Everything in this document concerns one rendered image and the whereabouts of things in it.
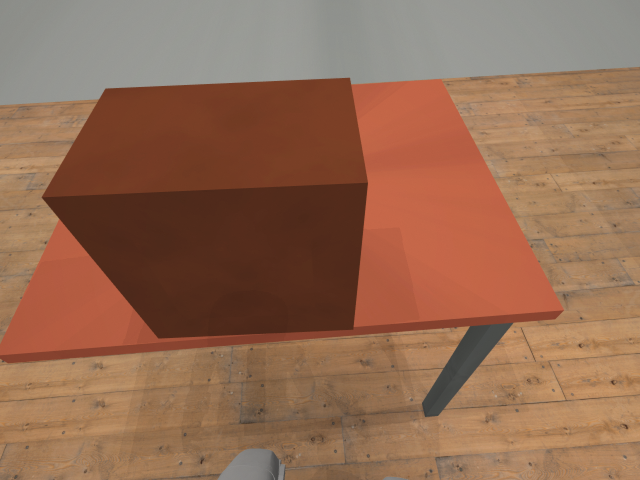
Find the table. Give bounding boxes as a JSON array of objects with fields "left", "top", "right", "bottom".
[{"left": 0, "top": 79, "right": 564, "bottom": 417}]

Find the robot left thigh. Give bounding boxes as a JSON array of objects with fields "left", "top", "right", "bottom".
[{"left": 217, "top": 448, "right": 286, "bottom": 480}]

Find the carton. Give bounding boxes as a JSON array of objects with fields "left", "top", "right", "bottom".
[{"left": 42, "top": 78, "right": 368, "bottom": 339}]

